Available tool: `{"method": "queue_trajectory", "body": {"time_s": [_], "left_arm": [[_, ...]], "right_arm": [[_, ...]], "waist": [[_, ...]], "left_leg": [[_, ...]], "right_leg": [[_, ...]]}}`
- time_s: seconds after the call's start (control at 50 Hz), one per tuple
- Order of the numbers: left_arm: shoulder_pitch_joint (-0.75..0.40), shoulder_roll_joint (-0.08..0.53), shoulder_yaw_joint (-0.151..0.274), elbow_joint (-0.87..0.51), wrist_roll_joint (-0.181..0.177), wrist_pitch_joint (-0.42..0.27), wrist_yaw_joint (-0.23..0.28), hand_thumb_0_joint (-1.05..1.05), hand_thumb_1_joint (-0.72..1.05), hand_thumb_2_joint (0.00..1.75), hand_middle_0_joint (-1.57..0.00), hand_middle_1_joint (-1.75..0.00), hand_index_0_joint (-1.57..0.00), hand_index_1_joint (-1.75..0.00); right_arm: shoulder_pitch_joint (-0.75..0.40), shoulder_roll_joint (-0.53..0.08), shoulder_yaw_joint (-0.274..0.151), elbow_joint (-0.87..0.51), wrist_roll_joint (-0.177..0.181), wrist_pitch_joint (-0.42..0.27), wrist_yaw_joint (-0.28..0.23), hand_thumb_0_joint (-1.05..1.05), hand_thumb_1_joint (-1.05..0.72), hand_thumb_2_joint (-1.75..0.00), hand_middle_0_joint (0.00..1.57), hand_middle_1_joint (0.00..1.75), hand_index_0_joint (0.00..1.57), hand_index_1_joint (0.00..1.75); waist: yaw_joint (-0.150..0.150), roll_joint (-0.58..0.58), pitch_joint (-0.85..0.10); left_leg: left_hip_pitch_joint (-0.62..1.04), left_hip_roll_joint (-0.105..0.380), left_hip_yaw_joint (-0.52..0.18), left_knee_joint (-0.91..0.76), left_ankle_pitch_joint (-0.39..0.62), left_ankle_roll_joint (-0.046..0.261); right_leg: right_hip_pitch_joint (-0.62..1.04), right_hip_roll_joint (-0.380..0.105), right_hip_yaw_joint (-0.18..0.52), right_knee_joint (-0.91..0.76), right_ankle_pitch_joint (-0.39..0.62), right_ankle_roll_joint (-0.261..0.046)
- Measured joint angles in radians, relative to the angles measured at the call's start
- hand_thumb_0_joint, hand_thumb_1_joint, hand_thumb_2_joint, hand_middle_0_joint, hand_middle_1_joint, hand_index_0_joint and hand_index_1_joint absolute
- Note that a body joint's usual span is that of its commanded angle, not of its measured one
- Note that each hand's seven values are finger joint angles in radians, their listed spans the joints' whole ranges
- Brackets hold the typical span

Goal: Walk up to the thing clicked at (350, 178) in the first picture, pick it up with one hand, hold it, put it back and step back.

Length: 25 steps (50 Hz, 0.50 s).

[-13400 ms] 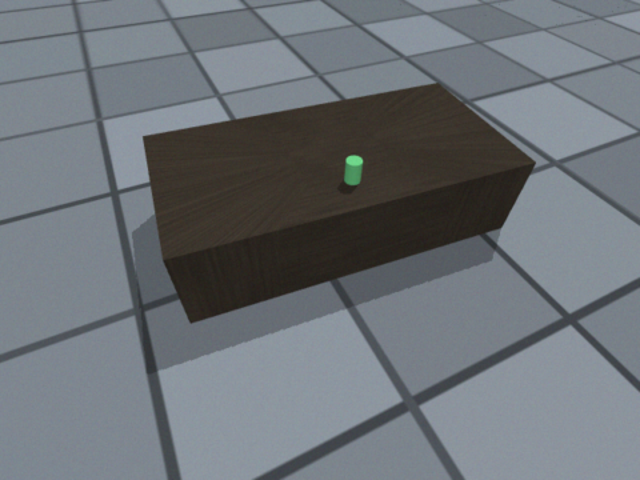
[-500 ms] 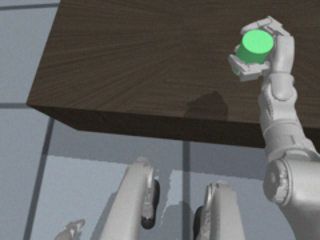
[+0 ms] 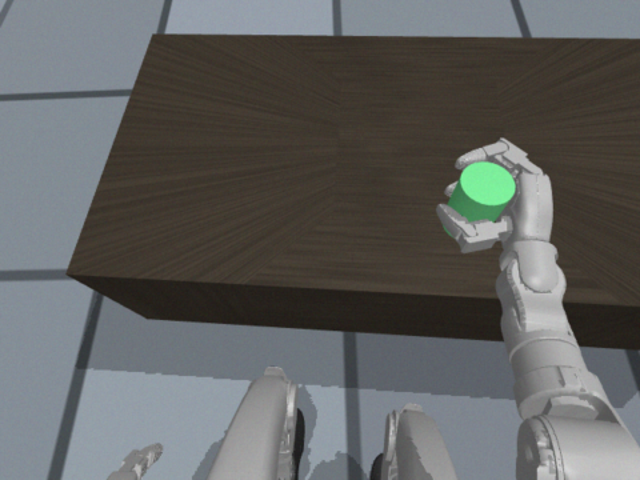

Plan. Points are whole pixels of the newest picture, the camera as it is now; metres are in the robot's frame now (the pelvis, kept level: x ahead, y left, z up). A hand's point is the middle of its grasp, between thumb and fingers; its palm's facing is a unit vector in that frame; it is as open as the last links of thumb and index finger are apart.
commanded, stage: lift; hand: right
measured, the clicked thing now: (475, 204) +0.46 -0.12 +0.02
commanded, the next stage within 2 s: hold in 1.24 s
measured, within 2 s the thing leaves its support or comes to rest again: neither
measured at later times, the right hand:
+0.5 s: hand (526, 218) +0.41 -0.14 +0.09, palm faces -0.01 +1.00 -0.01, open 8.5 cm
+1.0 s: hand (557, 219) +0.39 -0.15 +0.13, palm faces -0.02 +1.00 +0.00, open 8.5 cm
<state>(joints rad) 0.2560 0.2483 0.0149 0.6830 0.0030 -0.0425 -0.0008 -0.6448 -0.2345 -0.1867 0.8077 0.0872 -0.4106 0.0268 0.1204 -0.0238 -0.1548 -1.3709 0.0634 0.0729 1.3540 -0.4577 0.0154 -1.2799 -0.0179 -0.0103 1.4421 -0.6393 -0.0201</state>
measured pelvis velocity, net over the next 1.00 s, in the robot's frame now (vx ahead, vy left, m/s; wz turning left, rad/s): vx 0.04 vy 0.00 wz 0.00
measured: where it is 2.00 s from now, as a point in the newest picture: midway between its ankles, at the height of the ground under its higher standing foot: outside the picture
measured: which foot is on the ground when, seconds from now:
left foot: down 0.00-1.00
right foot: down 0.00-1.00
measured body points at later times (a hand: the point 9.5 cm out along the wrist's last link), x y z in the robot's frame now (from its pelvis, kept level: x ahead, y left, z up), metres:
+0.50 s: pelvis +0.02 +0.00 +0.07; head +0.12 -0.01 +0.51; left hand +0.14 +0.26 -0.05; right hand +0.40 -0.20 +0.09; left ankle +0.08 +0.12 -0.59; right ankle +0.02 -0.11 -0.59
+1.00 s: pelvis +0.04 +0.00 +0.10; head +0.11 -0.01 +0.54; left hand +0.15 +0.25 -0.02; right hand +0.38 -0.21 +0.13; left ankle +0.08 +0.12 -0.59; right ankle +0.02 -0.11 -0.59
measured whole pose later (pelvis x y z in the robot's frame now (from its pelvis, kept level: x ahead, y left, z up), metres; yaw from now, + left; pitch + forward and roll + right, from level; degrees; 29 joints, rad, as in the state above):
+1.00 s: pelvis +0.04 +0.00 +0.10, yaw +0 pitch +13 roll +1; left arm 0.24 0.23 0.01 0.69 -0.01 -0.08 0.02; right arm -0.23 -0.20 -0.11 0.53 0.17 -0.41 0.13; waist 0.03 -0.01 -0.08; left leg -0.78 0.04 0.07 0.91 -0.36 0.00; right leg -0.69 -0.02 -0.02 0.97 -0.51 -0.02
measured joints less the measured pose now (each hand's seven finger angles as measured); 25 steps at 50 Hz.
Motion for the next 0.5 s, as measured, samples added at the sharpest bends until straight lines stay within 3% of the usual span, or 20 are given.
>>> {"method": "queue_trajectory", "body": {"time_s": [0.22,0.5], "left_arm": [[-0.023,-0.001,0.006,0.012,-0.002,-0.029,0.013,0.01,0.86,0.95,-0.20,-0.29,-0.18,-0.31],[-0.033,-0.010,0.000,0.014,-0.009,-0.038,0.016,0.01,0.86,0.95,-0.19,-0.29,-0.18,-0.31]], "right_arm": [[0.168,0.019,0.050,-0.107,0.028,-0.001,0.019,0.00,0.30,-1.23,0.81,1.15,0.82,1.16],[0.299,0.034,0.064,-0.194,0.059,-0.001,0.062,0.00,0.27,-1.20,0.80,1.15,0.81,1.15]], "waist": [[-0.041,0.017,0.015],[-0.069,0.019,0.044]], "left_leg": [[0.203,-0.004,0.002,-0.145,0.026,-0.005],[0.382,-0.010,-0.002,-0.279,0.057,-0.012]], "right_leg": [[0.200,0.004,-0.001,-0.155,0.038,0.002],[0.382,0.005,-0.008,-0.299,0.078,0.000]]}}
